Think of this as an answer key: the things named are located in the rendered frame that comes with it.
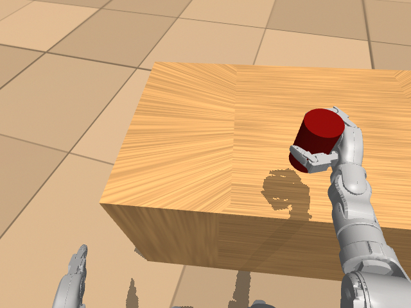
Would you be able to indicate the can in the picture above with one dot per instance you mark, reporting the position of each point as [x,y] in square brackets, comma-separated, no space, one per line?
[319,132]

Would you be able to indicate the right robot arm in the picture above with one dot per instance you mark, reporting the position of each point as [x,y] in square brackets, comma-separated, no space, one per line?
[373,276]

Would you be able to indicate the right robot hand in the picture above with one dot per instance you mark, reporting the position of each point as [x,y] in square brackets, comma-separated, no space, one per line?
[347,150]

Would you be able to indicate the left robot hand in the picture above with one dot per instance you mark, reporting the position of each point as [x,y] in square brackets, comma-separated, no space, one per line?
[72,285]

